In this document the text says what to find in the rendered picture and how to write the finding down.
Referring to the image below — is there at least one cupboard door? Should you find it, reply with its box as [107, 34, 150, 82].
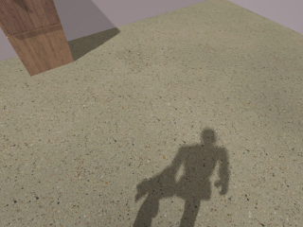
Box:
[0, 0, 58, 35]

